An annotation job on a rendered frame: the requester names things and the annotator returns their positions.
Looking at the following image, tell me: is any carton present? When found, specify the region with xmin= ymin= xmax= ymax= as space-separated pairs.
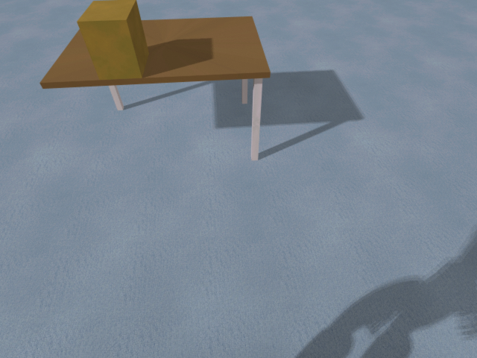
xmin=77 ymin=0 xmax=149 ymax=80

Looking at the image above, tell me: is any table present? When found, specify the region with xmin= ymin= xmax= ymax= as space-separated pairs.
xmin=40 ymin=16 xmax=271 ymax=160

